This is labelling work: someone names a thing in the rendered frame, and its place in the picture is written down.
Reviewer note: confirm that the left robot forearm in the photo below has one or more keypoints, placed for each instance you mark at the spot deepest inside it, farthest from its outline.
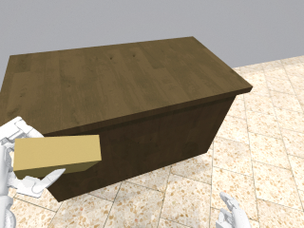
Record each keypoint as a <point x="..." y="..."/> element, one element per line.
<point x="7" y="218"/>

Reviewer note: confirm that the table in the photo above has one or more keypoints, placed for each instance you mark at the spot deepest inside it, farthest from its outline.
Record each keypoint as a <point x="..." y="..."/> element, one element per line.
<point x="152" y="103"/>

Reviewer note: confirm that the sponge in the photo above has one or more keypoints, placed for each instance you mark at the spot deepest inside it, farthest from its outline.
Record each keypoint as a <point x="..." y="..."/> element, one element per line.
<point x="38" y="157"/>

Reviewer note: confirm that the right robot hand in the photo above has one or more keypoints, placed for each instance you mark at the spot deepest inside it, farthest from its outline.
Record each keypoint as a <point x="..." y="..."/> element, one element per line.
<point x="236" y="219"/>

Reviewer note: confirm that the left robot hand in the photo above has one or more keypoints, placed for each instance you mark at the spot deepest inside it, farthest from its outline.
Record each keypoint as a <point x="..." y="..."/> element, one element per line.
<point x="29" y="186"/>

